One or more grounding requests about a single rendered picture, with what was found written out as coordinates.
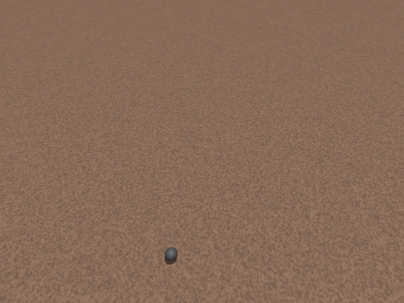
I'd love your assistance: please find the ball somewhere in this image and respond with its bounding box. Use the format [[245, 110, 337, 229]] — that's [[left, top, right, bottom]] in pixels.
[[165, 247, 177, 261]]

